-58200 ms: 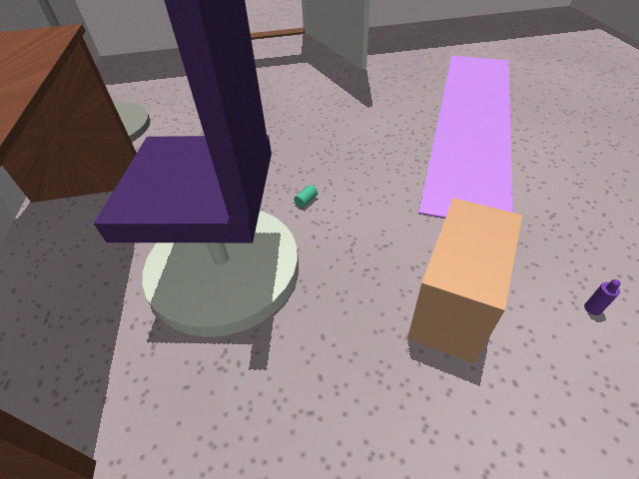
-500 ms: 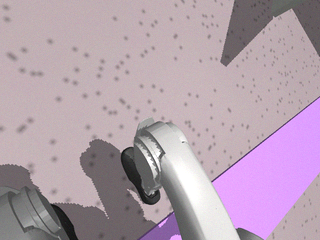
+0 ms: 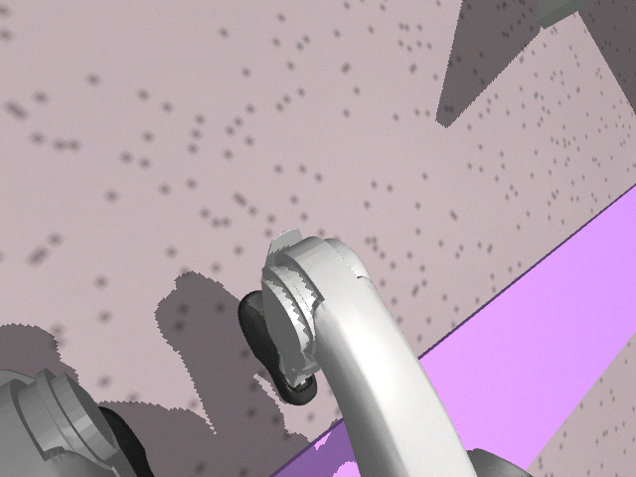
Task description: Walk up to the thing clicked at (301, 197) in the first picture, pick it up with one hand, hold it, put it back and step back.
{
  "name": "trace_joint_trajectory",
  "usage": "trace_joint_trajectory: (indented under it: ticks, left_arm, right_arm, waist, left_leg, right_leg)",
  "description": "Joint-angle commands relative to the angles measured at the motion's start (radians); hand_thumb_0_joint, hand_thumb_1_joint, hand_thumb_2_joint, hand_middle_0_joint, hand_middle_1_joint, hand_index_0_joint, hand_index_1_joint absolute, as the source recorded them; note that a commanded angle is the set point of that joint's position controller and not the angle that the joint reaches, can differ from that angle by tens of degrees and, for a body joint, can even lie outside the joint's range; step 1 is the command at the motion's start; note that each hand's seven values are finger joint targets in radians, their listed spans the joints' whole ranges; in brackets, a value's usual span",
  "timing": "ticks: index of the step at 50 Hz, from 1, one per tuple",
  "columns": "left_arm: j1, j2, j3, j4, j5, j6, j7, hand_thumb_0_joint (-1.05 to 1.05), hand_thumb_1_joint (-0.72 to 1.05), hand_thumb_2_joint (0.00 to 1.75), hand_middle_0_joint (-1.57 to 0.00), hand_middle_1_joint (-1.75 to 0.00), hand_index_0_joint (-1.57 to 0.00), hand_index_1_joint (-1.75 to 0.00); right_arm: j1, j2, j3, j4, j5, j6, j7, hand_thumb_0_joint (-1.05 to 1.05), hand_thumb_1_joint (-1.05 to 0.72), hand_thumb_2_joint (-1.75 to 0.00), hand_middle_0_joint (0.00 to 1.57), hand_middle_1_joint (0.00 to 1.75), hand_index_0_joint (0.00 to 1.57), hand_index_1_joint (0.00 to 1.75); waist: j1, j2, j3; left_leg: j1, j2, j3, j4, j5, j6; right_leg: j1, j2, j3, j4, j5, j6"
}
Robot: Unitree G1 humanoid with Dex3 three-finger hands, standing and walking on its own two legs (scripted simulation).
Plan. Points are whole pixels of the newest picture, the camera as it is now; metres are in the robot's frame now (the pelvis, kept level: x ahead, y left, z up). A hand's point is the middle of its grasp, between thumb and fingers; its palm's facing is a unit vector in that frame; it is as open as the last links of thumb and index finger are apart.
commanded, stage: open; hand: left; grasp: from above
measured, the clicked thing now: out of the picture +0.47 +0.30 -0.29
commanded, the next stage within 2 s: withdraw in 0.38 s
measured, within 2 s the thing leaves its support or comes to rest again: rests again in 1.32 s
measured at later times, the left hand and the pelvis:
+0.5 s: hand out of the picture +0.46 +0.29 -0.26, palm faces -0.06 -0.48 -0.88, open 12.9 cm; pelvis +0.00 +0.00 +0.00, yaw +0 degrees
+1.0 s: hand out of the picture +0.46 +0.34 -0.11, palm faces -0.18 -0.31 -0.93, open 13.2 cm; pelvis +0.01 +0.00 +0.03, yaw +3 degrees
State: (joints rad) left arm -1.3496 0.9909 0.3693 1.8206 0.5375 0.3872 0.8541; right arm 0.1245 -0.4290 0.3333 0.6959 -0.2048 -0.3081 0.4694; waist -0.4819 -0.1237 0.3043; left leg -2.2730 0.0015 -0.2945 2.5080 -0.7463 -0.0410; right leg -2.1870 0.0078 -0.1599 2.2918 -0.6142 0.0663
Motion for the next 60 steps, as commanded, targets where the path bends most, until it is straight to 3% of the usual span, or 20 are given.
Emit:
trace_joint_trajectory:
  ticks: [1,3,19,21,25,28,31,35,36,38,41,42,43,45,48,52,54,56,57,60]
  left_arm:
    - [-0.244,0.217,-0.039,-0.097,0.041,-0.008,0.041,0.0,-0.22,0.79,-0.33,-0.72,-0.31,-0.74]
    - [-0.235,0.214,-0.046,-0.113,0.028,-0.008,0.035,0.0,-0.2,0.8,-0.34,-0.73,-0.32,-0.75]
    - [-0.254,0.225,-0.051,-0.107,0.053,-0.007,0.031,0.0,-0.24,0.81,-0.29,-0.75,-0.27,-0.77]
    - [-0.241,0.221,-0.045,-0.085,0.059,-0.006,0.041,0.0,-0.26,0.82,-0.27,-0.77,-0.26,-0.79]
    - [-0.249,0.214,-0.044,-0.091,0.053,-0.01,0.042,0.0,-0.27,0.8,-0.24,-0.85,-0.26,-0.82]
    - [-0.267,0.204,-0.05,-0.133,0.035,-0.009,0.039,0.0,-0.26,0.8,-0.26,-0.82,-0.28,-0.8]
    - [-0.292,0.221,-0.044,-0.196,0.045,-0.005,0.032,0.0,-0.26,0.8,-0.26,-0.82,-0.27,-0.8]
    - [-0.361,0.231,-0.042,-0.394,0.11,0.014,-0.009,0.0,-0.3,0.82,-0.23,-0.83,-0.24,-0.82]
    - [-0.347,0.219,-0.038,-0.472,0.121,0.022,-0.021,0.0,-0.32,0.84,-0.22,-0.83,-0.23,-0.82]
    - [-0.241,0.081,-0.114,-0.474,0.118,0.049,-0.068,0.0,-0.37,0.87,-0.19,-0.87,-0.19,-0.86]
    - [-0.146,0.064,-0.121,-0.608,0.154,0.089,-0.162,0.0,-0.38,0.86,-0.19,-0.86,-0.19,-0.85]
    - [-0.072,-0.022,-0.153,-0.568,0.157,0.108,-0.195,0.0,-0.37,0.86,-0.2,-0.85,-0.2,-0.85]
    - [-0.016,-0.075,-0.176,-0.553,0.169,0.119,-0.227,0.0,-0.38,0.86,-0.19,-0.86,-0.2,-0.85]
    - [0.056,-0.227,-0.259,-0.498,0.177,0.133,-0.297,0.0,-0.35,0.85,-0.2,-0.85,-0.21,-0.84]
    - [0.059,-0.285,-0.317,-0.417,0.198,0.113,-0.382,0.0,-0.32,0.83,-0.22,-0.84,-0.23,-0.83]
    - [-0.094,-0.326,-0.373,-0.423,0.218,0.003,-0.5,0.0,-0.44,0.94,-0.09,-0.99,-0.11,-0.96]
    - [-0.114,-0.286,-0.394,-0.446,0.284,-0.068,-0.548,0.0,-0.46,0.96,-0.07,-1.02,-0.09,-1.0]
    - [-0.117,-0.218,-0.397,-0.444,0.365,-0.131,-0.558,0.0,-0.49,0.98,-0.07,-1.03,-0.09,-1.01]
    - [-0.157,-0.169,-0.381,-0.502,0.394,-0.167,-0.551,0.0,-0.51,0.98,-0.07,-1.04,-0.08,-1.02]
    - [-0.138,-0.145,-0.365,-0.471,0.479,-0.245,-0.513,0.0,-0.55,1.01,-0.07,-1.03,-0.07,-1.02]
  right_arm:
    - [0.256,-0.351,-0.083,0.069,-0.001,0.006,0.002,0.0,-0.87,-0.89,0.2,0.3,0.2,0.3]
    - [0.241,-0.346,-0.079,0.055,-0.004,0.004,0.001,0.0,-0.87,-0.89,0.2,0.3,0.2,0.3]
    - [0.245,-0.352,-0.082,0.075,-0.003,-0.012,-0.011,0.0,-0.87,-0.89,0.2,0.3,0.2,0.3]
    - [0.257,-0.349,-0.08,0.07,-0.001,-0.011,-0.01,0.0,-0.87,-0.89,0.2,0.3,0.2,0.3]
    - [0.259,-0.352,-0.084,0.076,-0.002,-0.013,-0.01,0.0,-0.88,-0.89,0.2,0.3,0.2,0.3]
    - [0.251,-0.356,-0.088,0.069,-0.001,-0.02,-0.007,0.0,-0.88,-0.89,0.2,0.3,0.2,0.3]
    - [0.256,-0.353,-0.103,0.074,0.003,-0.018,-0.003,0.0,-0.88,-0.89,0.2,0.3,0.2,0.3]
    - [0.276,-0.327,-0.143,0.084,0.011,-0.008,0.002,0.0,-0.89,-0.9,0.2,0.3,0.2,0.3]
    - [0.276,-0.328,-0.168,0.064,0.024,-0.003,-0.001,0.0,-0.89,-0.9,0.2,0.3,0.2,0.3]
    - [0.254,-0.288,-0.187,0.058,0.046,0.011,-0.013,0.0,-0.89,-0.9,0.2,0.3,0.2,0.3]
    - [0.288,-0.248,-0.247,0.089,0.091,0.043,-0.033,0.0,-0.9,-0.9,0.2,0.3,0.2,0.3]
    - [0.275,-0.225,-0.259,0.083,0.109,0.049,-0.034,0.0,-0.91,-0.91,0.2,0.3,0.2,0.3]
    - [0.313,-0.207,-0.27,0.137,0.113,0.063,-0.036,0.0,-0.91,-0.9,0.2,0.3,0.2,0.3]
    - [0.289,-0.187,-0.291,0.131,0.121,0.074,-0.048,0.0,-0.9,-0.9,0.2,0.3,0.2,0.3]
    - [0.335,-0.185,-0.318,0.162,0.115,0.082,-0.08,0.0,-0.89,-0.89,0.2,0.3,0.2,0.3]
    - [0.289,-0.167,-0.333,0.158,0.111,0.073,-0.132,0.0,-0.89,-0.89,0.2,0.3,0.2,0.3]
    - [0.25,-0.165,-0.322,0.136,0.105,0.069,-0.161,0.0,-0.89,-0.89,0.2,0.3,0.2,0.3]
    - [0.214,-0.147,-0.308,0.106,0.103,0.081,-0.188,0.0,-0.89,-0.89,0.2,0.3,0.2,0.3]
    - [0.202,-0.139,-0.306,0.096,0.103,0.091,-0.204,0.0,-0.9,-0.89,0.2,0.3,0.2,0.3]
    - [0.21,-0.119,-0.297,0.07,0.106,0.118,-0.236,0.0,-0.9,-0.9,0.2,0.3,0.2,0.3]
  waist:
    - [-0.08,0.528,-0.701]
    - [-0.08,0.516,-0.696]
    - [-0.087,0.536,-0.679]
    - [-0.078,0.536,-0.688]
    - [-0.09,0.556,-0.677]
    - [-0.084,0.569,-0.686]
    - [-0.06,0.625,-0.74]
    - [-0.019,0.735,-0.89]
    - [0.013,0.781,-0.99]
    - [0.052,0.759,-1.059]
    - [0.14,0.755,-1.164]
    - [0.156,0.735,-1.146]
    - [0.161,0.695,-1.116]
    - [0.135,0.546,-1.015]
    - [0.102,0.348,-0.876]
    - [0.067,0.269,-0.778]
    - [0.077,0.284,-0.779]
    - [0.117,0.319,-0.81]
    - [0.148,0.366,-0.871]
    - [0.168,0.409,-0.94]
  left_leg:
    - [0.417,0.036,0.117,-0.266,0.236,0.043]
    - [0.413,0.031,0.125,-0.258,0.23,0.046]
    - [0.429,0.038,0.113,-0.276,0.205,0.038]
    - [0.449,0.043,0.105,-0.278,0.221,0.036]
    - [0.466,0.042,0.099,-0.284,0.225,0.034]
    - [0.495,0.042,0.1,-0.278,0.238,0.033]
    - [0.531,0.043,0.111,-0.291,0.268,0.028]
    - [0.583,0.048,0.148,-0.307,0.353,0.011]
    - [0.637,0.049,0.155,-0.323,0.389,0.005]
    - [0.624,0.042,0.177,-0.353,0.372,0.01]
    - [0.583,0.026,0.209,-0.369,0.394,0.016]
    - [0.53,0.018,0.216,-0.366,0.371,0.019]
    - [0.498,0.019,0.224,-0.362,0.374,0.025]
    - [0.411,0.015,0.221,-0.367,0.322,0.041]
    - [0.296,0.006,0.225,-0.4,0.216,0.066]
    - [0.286,-0.01,0.203,-0.448,0.051,0.067]
    - [0.323,-0.018,0.202,-0.45,0.017,0.06]
    - [0.358,-0.023,0.223,-0.446,0.007,0.055]
    - [0.408,-0.025,0.237,-0.446,0.024,0.049]
    - [0.454,-0.021,0.254,-0.434,0.077,0.043]
  right_leg:
    - [0.478,0.028,-0.116,-0.187,0.283,-0.056]
    - [0.485,0.025,-0.112,-0.188,0.274,-0.053]
    - [0.461,0.028,-0.119,-0.193,0.258,-0.058]
    - [0.466,0.029,-0.122,-0.198,0.268,-0.061]
    - [0.447,0.027,-0.125,-0.191,0.272,-0.061]
    - [0.448,0.021,-0.125,-0.183,0.28,-0.06]
    - [0.456,0.023,-0.117,-0.189,0.3,-0.064]
    - [0.473,0.027,-0.098,-0.193,0.365,-0.077]
    - [0.49,0.029,-0.093,-0.197,0.385,-0.086]
    - [0.534,0.04,-0.082,-0.214,0.368,-0.092]
    - [0.535,0.05,-0.056,-0.219,0.391,-0.099]
    - [0.483,0.049,-0.05,-0.212,0.367,-0.103]
    - [0.467,0.058,-0.044,-0.214,0.375,-0.1]
    - [0.42,0.066,-0.035,-0.235,0.326,-0.095]
    - [0.408,0.069,-0.009,-0.3,0.198,-0.083]
    - [0.329,0.054,0.012,-0.34,-0.023,-0.088]
    - [0.304,0.047,0.017,-0.326,-0.058,-0.091]
    - [0.318,0.039,0.031,-0.316,-0.081,-0.095]
    - [0.33,0.029,0.036,-0.304,-0.069,-0.096]
    - [0.339,0.026,0.038,-0.274,-0.039,-0.106]
